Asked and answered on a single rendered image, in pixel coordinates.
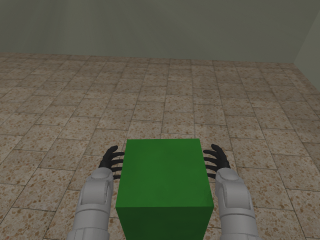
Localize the carton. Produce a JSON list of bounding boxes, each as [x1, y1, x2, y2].
[[115, 138, 214, 240]]

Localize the right robot hand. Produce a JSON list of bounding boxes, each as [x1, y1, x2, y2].
[[203, 144, 231, 179]]

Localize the left robot hand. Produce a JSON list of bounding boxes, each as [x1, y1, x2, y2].
[[98, 145, 125, 180]]

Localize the robot right forearm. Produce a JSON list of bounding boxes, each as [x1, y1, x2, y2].
[[215, 167, 263, 240]]

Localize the robot left forearm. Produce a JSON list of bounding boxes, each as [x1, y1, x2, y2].
[[66, 167, 114, 240]]

